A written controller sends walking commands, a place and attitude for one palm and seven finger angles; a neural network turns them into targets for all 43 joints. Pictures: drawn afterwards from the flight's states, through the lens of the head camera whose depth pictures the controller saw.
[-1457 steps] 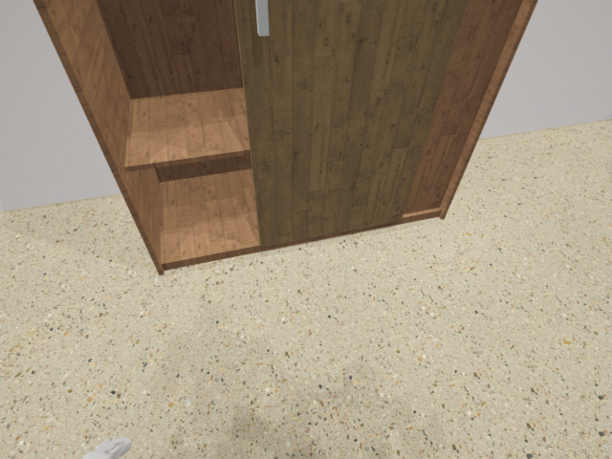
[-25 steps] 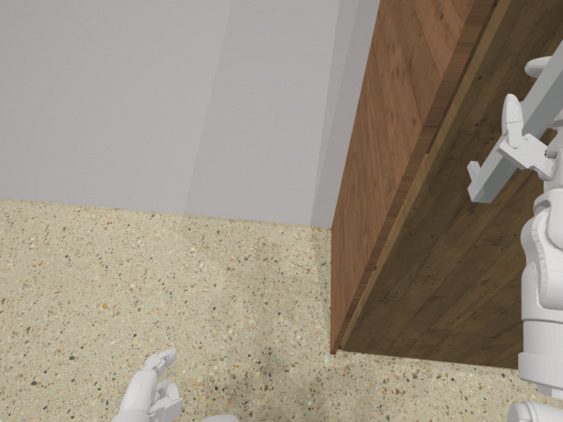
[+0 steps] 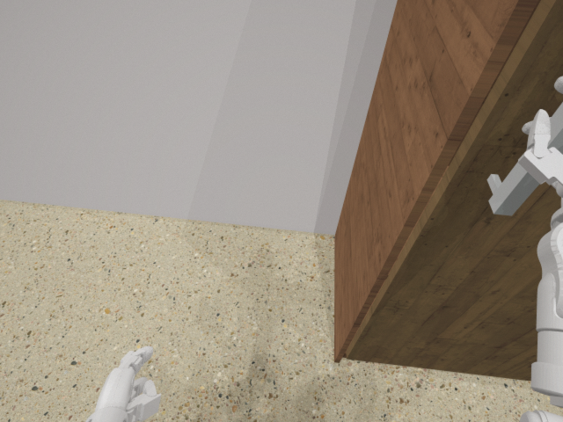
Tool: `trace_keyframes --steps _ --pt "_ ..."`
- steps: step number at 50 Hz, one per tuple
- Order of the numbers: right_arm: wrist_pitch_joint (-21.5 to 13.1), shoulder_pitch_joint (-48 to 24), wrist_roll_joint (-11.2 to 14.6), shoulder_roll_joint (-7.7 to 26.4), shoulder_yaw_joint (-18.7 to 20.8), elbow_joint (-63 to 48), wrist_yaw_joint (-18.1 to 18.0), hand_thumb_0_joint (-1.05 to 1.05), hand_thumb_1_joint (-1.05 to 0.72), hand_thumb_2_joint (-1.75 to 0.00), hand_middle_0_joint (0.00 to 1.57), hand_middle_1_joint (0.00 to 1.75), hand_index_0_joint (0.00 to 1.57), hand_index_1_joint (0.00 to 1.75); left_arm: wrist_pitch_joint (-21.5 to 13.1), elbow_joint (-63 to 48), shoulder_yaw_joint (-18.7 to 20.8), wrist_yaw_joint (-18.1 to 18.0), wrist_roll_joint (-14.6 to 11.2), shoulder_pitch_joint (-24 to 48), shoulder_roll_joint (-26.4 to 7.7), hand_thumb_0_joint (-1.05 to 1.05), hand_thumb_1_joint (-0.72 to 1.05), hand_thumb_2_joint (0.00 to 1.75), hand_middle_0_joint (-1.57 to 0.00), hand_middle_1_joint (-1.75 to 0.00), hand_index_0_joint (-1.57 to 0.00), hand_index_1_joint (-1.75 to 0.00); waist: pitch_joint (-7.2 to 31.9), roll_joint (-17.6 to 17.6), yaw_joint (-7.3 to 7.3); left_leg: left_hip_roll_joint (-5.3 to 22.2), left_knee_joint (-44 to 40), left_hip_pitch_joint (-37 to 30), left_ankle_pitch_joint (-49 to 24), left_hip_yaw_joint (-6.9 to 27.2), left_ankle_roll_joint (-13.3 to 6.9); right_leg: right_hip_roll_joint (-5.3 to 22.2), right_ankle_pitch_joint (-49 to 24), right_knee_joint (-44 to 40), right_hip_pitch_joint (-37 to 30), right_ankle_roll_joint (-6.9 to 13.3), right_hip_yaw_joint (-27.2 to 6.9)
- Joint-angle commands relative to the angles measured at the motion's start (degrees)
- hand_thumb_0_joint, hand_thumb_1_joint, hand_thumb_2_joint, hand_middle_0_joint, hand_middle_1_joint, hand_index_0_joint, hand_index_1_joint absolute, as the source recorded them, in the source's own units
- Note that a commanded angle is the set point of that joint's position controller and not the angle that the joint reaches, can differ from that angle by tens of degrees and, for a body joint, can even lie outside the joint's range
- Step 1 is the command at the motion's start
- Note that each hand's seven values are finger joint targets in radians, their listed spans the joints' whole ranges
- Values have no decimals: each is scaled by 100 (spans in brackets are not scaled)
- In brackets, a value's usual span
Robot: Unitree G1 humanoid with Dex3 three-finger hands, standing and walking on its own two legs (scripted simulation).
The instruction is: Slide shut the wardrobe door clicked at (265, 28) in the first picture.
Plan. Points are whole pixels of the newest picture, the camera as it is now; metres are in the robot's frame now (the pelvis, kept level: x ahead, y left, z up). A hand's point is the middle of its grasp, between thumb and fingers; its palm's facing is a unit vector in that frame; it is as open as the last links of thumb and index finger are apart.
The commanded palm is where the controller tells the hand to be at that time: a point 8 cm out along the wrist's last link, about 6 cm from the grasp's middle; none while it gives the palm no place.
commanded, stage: loosen the grip on the handle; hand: right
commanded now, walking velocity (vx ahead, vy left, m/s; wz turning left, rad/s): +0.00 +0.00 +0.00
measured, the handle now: (558, 113) +0.41 -0.27 +0.27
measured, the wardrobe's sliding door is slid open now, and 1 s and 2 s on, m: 0.01 0.01 0.01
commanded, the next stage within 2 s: slip the hand off the handle in 0.68 s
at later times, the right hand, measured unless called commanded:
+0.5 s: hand (543, 151) +0.37 -0.25 +0.24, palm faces +0.44 +0.89 -0.13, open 13.3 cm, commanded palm +0.33 -0.29 +0.24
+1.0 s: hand out of the picture +0.37 -0.28 +0.24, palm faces +0.45 +0.89 -0.13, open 14.7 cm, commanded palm +0.33 -0.33 +0.23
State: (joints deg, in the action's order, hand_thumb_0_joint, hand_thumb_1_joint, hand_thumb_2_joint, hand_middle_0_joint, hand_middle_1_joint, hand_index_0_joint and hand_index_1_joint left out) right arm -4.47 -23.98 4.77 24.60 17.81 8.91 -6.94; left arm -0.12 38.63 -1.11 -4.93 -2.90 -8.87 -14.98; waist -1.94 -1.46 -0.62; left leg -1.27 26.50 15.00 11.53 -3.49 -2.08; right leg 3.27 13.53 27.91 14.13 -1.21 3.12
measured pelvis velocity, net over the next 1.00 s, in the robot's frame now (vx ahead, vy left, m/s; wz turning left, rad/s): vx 0.02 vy -0.03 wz -0.01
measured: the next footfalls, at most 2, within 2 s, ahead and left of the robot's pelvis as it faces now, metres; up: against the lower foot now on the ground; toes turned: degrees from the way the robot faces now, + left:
none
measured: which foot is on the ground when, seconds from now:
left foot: down 0.00-1.00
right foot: down 0.00-1.00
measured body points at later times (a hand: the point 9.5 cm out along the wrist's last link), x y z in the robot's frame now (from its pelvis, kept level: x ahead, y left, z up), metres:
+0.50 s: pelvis -0.02 -0.01 -0.01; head -0.01 -0.01 +0.44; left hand +0.13 +0.23 -0.10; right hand +0.35 -0.30 +0.25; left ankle +0.03 +0.09 -0.74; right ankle +0.01 -0.13 -0.74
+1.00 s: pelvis +0.02 -0.03 +0.00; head +0.01 -0.03 +0.45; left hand +0.21 +0.19 -0.08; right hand +0.34 -0.33 +0.24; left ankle +0.03 +0.09 -0.74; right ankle +0.01 -0.13 -0.74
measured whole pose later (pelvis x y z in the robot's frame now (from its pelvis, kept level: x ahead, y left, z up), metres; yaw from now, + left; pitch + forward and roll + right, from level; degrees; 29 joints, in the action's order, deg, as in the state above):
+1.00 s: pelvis +0.02 -0.03 +0.00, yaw -1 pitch +0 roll +0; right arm -3.2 -22.3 2.2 20.5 17.2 8.1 -6.9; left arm -4.2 37.0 -2.3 -4.4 -1.2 -10.1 -11.1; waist 2.0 -0.4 2.0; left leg 1.4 29.1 14.5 14.5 -2.9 0.1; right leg 0.5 16.1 29.5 13.4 1.1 3.5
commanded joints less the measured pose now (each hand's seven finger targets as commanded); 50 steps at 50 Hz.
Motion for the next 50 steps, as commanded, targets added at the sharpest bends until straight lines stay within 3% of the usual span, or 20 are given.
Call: trace_keyframes --steps 1,4,5,6,7,8,9,10,14,16,18,24,25,28,33,38,39,40,43,50 --pt "-380 -1524 -126 1286 223 -1173 -11 0 -90 -90 45 140 45 140 -258 -869 163 -43 24 477 -588 0 90 90 -20 -30 -20 -30 1797 69 49 748 -439 -706 -1441 677 185 334 -1491 -132 -700 245 -286" --pt "-359 -1362 -120 1399 340 -1068 -25 0 -90 -90 45 140 45 140 -225 -859 179 -59 16 454 -616 0 90 90 -20 -30 -20 -30 1725 161 50 771 -523 -669 -1450 711 203 299 -1403 -135 -690 243 -249" --pt "-525 -6747 -998 5095 2752 -1176 174 0 -90 -90 45 140 45 140 -511 -710 518 92 125 -128 -613 0 90 90 -20 -30 -20 -30 945 1578 240 579 -983 -581 -1906 846 692 65 -976 337 -2 341 381" --pt "157 -4552 -689 1428 634 1941 524 0 -78 -84 45 140 45 140 -890 -771 468 145 426 293 -544 0 90 90 -20 -30 -20 -30 2634 682 -141 359 260 -1381 -3304 297 -136 -403 -2327 -374 -83 269 249" --pt "-60 -3693 -164 1183 800 69 503 0 -66 -78 45 140 45 140 -954 -699 544 139 77 42 -675 0 90 90 -20 -30 -20 -30 2660 129 19 312 290 -1174 -3187 28 -58 -183 -2873 -184 -612 167 34" --pt "-21 -2700 -37 319 281 430 604 0 -54 -73 45 140 45 140 -1009 -673 542 118 32 29 -571 0 90 90 -20 -30 -20 -30 2803 -855 174 255 276 -704 -2376 -25 -76 -133 -3210 -134 -1065 -65 -33" --pt "-257 -2955 232 470 470 -46 632 0 -42 -67 45 140 45 140 -960 -614 480 105 52 -48 -664 0 90 90 -20 -30 -20 -30 2764 -1369 206 215 -26 -480 -1645 69 2 -184 -2467 -177 -1451 -91 12" --pt "-330 -2849 289 925 779 -99 484 0 -30 -61 45 140 45 140 -1015 -623 484 83 127 123 -639 0 90 90 -20 -30 -20 -30 2385 -1242 263 240 -185 -517 -1167 161 -7 -245 -1571 -186 -1041 -40 46" --pt "-689 -3043 -446 698 -84 34 -143 0 19 -37 45 140 45 140 -1147 -851 276 147 130 245 -587 0 90 90 -20 -30 -20 -30 1254 555 22 316 -587 144 1219 354 127 -236 619 -492 67 214 -26" --pt "-885 -2869 -634 1000 96 90 -340 0 43 -26 44 138 44 138 -1175 -895 254 133 142 299 -606 0 90 90 -20 -30 -20 -30 1168 1000 72 344 -665 143 1823 484 175 -255 827 -431 205 270 -14" --pt "-1080 -3131 -660 1130 101 102 -337 0 55 -20 41 135 41 135 -1180 -874 259 109 162 293 -625 0 90 90 -20 -30 -20 -30 1177 1003 40 359 -651 125 1995 563 179 -264 907 -345 272 273 -20" --pt "-1108 -3602 -572 755 -367 -45 -108 0 55 -20 33 125 33 125 -1254 -782 247 78 139 167 -572 0 90 90 -20 -30 -20 -30 1457 -339 -35 290 -387 226 1454 471 88 -309 1215 -303 -21 237 -147" --pt "-1052 -3274 -603 1465 288 127 -147 0 55 -20 32 123 32 123 -1226 -731 254 50 169 78 -630 0 90 90 -20 -30 -20 -30 1492 -331 129 304 -390 1 1379 495 67 -284 1147 -358 100 239 -175" --pt "-856 -3235 -453 941 -86 -231 -109 0 55 -20 28 118 28 118 -1210 -776 224 19 161 138 -572 0 90 90 -20 -30 -20 -30 1529 -83 39 298 -380 -137 1023 402 76 -267 804 -378 31 263 -181" --pt "-579 -2655 -172 506 -171 -972 -92 0 55 -20 25 115 25 115 -1188 -766 243 23 164 58 -589 0 90 90 -20 -30 -20 -30 1796 -170 134 212 -84 -319 -491 174 15 -210 -880 -228 -475 214 -237" --pt "-323 -1909 -276 295 -155 -1975 -271 0 55 -20 25 115 25 115 -1101 -833 289 157 224 -14 -532 0 90 90 -20 -30 -20 -30 2239 -258 317 194 255 -576 -1739 64 12 -178 -2514 3 -888 114 -222" --pt "-222 -1910 -369 753 244 -1182 -343 0 55 -20 25 115 25 115 -1003 -654 303 114 220 -175 -617 0 90 90 -20 -30 -20 -30 1898 74 216 181 212 -398 -1658 60 31 -166 -2325 -13 -686 90 -228" --pt "-195 -1876 -387 545 70 -1348 -332 0 55 -20 25 115 25 115 -942 -752 281 118 225 -132 -583 0 90 90 -20 -30 -20 -30 1866 134 232 189 196 -424 -1573 50 52 -189 -2169 -56 -614 106 -219" --pt "-133 -1770 -392 962 533 -1252 -350 0 55 -20 25 115 25 115 -786 -788 269 56 228 -69 -555 0 90 90 -20 -30 -20 -30 1752 405 290 177 109 -600 -1450 85 54 -204 -1849 -127 -467 155 -187" --pt "-162 -2036 -207 1170 701 -980 13 0 55 -20 25 115 25 115 -560 -900 162 -83 170 132 -473 0 90 90 -20 -30 -20 -30 1494 -51 225 181 -72 -535 -1032 162 60 -254 -1276 -221 -369 178 -147"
